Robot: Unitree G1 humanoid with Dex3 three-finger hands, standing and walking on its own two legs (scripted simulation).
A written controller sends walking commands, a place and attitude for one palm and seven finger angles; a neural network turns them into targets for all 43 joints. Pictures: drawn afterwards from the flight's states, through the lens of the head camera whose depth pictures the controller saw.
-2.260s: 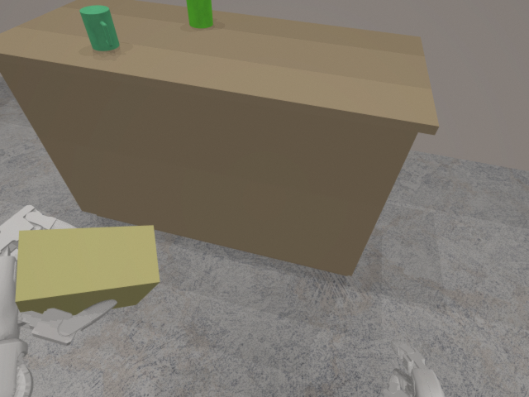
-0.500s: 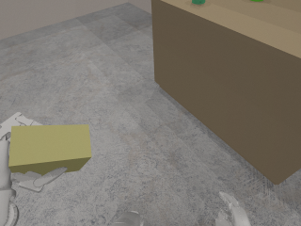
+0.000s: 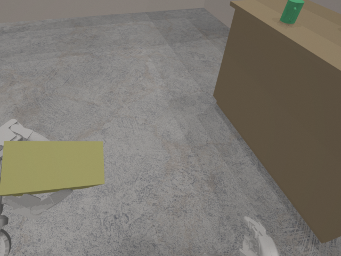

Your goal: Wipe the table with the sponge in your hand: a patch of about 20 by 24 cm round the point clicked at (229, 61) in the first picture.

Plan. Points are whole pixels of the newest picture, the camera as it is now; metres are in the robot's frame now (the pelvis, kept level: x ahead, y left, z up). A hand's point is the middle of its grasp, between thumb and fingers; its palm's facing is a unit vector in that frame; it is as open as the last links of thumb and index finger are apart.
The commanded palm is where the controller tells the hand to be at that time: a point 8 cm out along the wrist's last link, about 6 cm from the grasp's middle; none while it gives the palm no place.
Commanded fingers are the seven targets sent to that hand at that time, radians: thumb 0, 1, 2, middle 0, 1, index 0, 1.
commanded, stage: walk around to get in front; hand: left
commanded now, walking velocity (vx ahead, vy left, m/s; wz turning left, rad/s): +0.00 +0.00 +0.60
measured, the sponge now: (67, 169) +0.22 +0.20 +0.17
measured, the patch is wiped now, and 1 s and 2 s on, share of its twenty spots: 0.00 0.00 0.00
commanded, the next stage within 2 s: none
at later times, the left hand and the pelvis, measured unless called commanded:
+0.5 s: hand out of the picture +0.03 +0.24 +0.19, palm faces +0.65 -0.65 -0.40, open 10.2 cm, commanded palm -0.03 +0.26 +0.18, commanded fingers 0.00 0.10 1.30 -1.20 -1.60 -1.20 -1.60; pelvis -0.10 -0.05 +0.00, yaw +18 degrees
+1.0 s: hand out of the picture -0.01 +0.24 +0.16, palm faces +0.77 -0.46 -0.45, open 10.2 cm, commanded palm -0.08 +0.24 +0.18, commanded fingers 0.00 0.10 1.30 -1.20 -1.60 -1.20 -1.60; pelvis -0.07 -0.08 -0.02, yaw +32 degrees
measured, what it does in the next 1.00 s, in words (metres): steps to the right, turning left: right foot, then left foot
